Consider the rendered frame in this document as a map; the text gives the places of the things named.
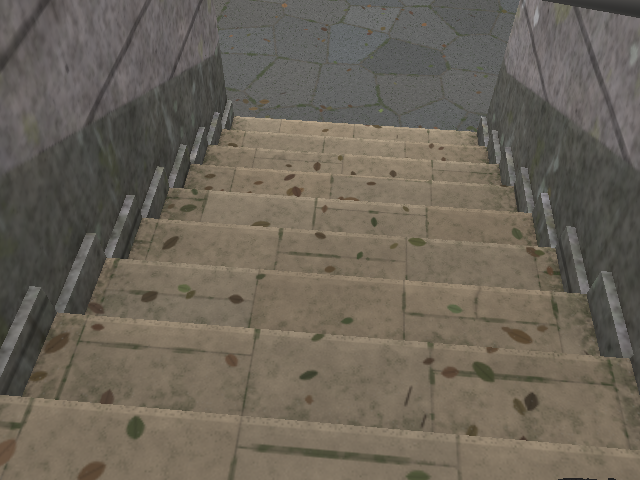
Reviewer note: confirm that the stairs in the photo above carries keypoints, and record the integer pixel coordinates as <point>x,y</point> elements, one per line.
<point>351,274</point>

